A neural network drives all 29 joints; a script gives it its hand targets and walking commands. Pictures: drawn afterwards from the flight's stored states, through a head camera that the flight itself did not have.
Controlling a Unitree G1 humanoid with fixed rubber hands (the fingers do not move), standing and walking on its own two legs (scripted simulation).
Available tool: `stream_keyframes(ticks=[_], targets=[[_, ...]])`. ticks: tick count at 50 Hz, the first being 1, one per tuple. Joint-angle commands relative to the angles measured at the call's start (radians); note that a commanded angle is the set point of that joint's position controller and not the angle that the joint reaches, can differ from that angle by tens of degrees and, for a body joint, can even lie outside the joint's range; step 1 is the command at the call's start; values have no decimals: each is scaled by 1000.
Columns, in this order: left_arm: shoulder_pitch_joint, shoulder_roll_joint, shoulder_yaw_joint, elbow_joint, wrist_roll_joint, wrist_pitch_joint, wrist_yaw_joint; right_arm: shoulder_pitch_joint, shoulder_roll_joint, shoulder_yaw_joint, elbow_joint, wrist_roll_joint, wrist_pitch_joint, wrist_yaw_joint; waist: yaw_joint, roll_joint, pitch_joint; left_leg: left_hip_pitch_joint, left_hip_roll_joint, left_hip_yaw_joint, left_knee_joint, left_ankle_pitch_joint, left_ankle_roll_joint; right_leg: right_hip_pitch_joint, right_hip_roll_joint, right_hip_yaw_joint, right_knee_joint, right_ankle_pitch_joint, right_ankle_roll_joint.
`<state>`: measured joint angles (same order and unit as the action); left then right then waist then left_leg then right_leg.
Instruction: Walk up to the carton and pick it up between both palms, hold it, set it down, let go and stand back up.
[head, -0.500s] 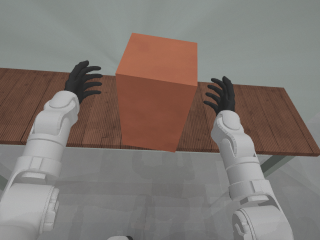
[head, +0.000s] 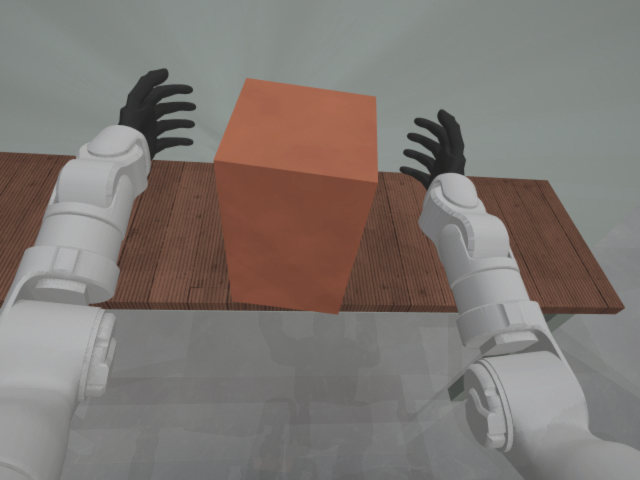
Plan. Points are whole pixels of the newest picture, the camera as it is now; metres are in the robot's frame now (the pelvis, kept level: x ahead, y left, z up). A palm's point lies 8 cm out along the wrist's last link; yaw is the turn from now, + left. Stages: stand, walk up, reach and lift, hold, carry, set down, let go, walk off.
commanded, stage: reach and lift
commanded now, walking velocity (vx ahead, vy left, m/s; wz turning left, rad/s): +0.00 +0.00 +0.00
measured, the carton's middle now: (297, 208) +0.47 +0.03 +0.04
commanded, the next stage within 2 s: none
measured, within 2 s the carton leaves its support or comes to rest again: neither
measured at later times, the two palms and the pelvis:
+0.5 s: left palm (159, 80) +0.48 +0.19 +0.23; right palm (455, 132) +0.44 -0.15 +0.22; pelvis +0.01 -0.01 +0.00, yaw +0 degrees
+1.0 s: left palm (192, 130) +0.49 +0.17 +0.15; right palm (443, 175) +0.44 -0.16 +0.15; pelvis +0.01 -0.02 +0.00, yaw +0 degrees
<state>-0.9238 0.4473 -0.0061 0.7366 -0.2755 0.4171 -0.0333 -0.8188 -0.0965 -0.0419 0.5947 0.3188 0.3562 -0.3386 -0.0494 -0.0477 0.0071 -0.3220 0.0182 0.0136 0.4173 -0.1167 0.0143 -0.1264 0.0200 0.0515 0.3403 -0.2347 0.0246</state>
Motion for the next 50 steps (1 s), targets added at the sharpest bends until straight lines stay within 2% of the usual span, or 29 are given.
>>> stream_keyframes(ticks=[1,3,4,7,8,9,10,11,13,14,15,20,22,23,24,25,28,32,38,39,42,44,48,50], targets=[[-535,149,41,-53,18,-51,2,-507,-137,-15,-60,9,-27,3,-19,179,-595,527,12,12,13,237,-57,-153,20,-101,-54,326,-3],[-598,164,32,-20,5,-63,1,-564,-138,-10,-58,17,-29,3,-23,174,-621,497,6,15,15,220,-50,-148,13,-97,-49,333,2],[-616,162,16,12,-8,-72,-1,-581,-138,-14,-37,20,-28,2,-36,175,-597,485,5,14,12,197,-50,-157,10,-94,-51,326,3],[-614,151,18,8,4,-82,-3,-583,-145,-4,-36,31,-37,-2,-36,184,-659,533,5,12,27,297,-60,-132,19,-98,-46,426,4],[-608,154,28,44,11,-83,-7,-578,-137,10,-10,38,-37,-2,-31,173,-647,530,4,11,34,315,-57,-137,20,-97,-48,436,6],[-665,171,24,28,0,-93,-6,-626,-150,-2,-28,40,-36,-1,-37,173,-683,527,2,12,30,302,-57,-137,19,-98,-49,428,8],[-689,175,15,63,0,-94,-4,-641,-146,-2,7,34,-30,-1,-44,176,-666,516,2,11,23,277,-54,-139,16,-97,-52,418,7],[-687,177,11,87,-6,-100,-3,-652,-142,10,10,40,-29,2,-36,155,-665,507,1,11,13,262,-45,-132,16,-96,-56,406,9],[-755,178,-11,122,-28,-119,5,-716,-150,-17,17,26,-31,4,-47,160,-667,478,4,11,6,211,-47,-167,15,-98,-55,367,6],[-752,173,-15,133,-31,-128,8,-723,-149,-16,14,23,-38,6,-41,154,-680,485,6,11,9,217,-46,-179,15,-101,-55,364,3],[-801,171,-34,165,-39,-136,10,-758,-150,-30,42,15,-37,6,-56,172,-675,480,7,8,10,196,-50,-200,12,-103,-60,349,-1],[-820,153,-46,260,-33,-169,12,-780,-156,-20,134,23,-37,12,-62,185,-685,489,12,1,15,228,-52,-207,12,-98,-56,385,-8],[-853,153,-66,279,-38,-174,12,-798,-162,-26,163,31,-37,11,-72,224,-723,496,12,-3,20,236,-63,-215,9,-99,-53,394,-11],[-868,148,-77,306,-44,-175,12,-815,-161,-28,187,32,-38,10,-86,221,-705,491,11,-2,24,243,-62,-231,9,-99,-59,396,-11],[-880,152,-74,323,-48,-181,11,-830,-164,-26,183,35,-44,10,-81,220,-719,486,11,-2,28,254,-62,-233,8,-98,-56,409,-11],[-896,150,-80,351,-46,-187,11,-840,-163,-29,211,30,-45,10,-89,228,-725,480,12,-3,28,245,-66,-236,6,-97,-56,410,-10],[-880,129,-85,413,-41,-201,6,-834,-149,-25,264,19,-44,11,-100,203,-695,468,12,-7,21,234,-60,-233,6,-102,-59,414,-5],[-865,114,-69,387,-11,-224,5,-805,-149,-15,285,33,-65,14,-95,242,-731,507,9,-5,33,317,-76,-228,15,-103,-55,464,-6],[-786,95,-11,434,53,-282,-3,-739,-103,2,307,9,-118,20,-81,195,-669,458,2,-4,27,341,-60,-178,13,-99,-45,519,14],[-792,97,-1,438,66,-291,-4,-738,-101,-4,301,0,-128,20,-81,205,-687,447,0,0,27,336,-63,-181,12,-99,-43,517,17],[-782,96,12,447,65,-325,-1,-736,-82,-11,256,-21,-161,21,-71,183,-697,418,-4,5,27,304,-51,-178,8,-96,-40,489,24],[-785,88,15,401,76,-348,4,-728,-76,-32,218,-44,-187,21,-68,201,-759,430,-4,12,36,330,-57,-178,10,-100,-34,500,21],[-767,75,26,395,80,-390,11,-696,-58,-53,203,-84,-217,27,-69,184,-809,421,-4,15,47,309,-54,-197,9,-102,-22,470,19],[-764,79,38,354,76,-409,12,-685,-50,-52,165,-86,-232,28,-62,177,-854,408,-7,20,57,326,-50,-182,8,-97,-7,503,26]])
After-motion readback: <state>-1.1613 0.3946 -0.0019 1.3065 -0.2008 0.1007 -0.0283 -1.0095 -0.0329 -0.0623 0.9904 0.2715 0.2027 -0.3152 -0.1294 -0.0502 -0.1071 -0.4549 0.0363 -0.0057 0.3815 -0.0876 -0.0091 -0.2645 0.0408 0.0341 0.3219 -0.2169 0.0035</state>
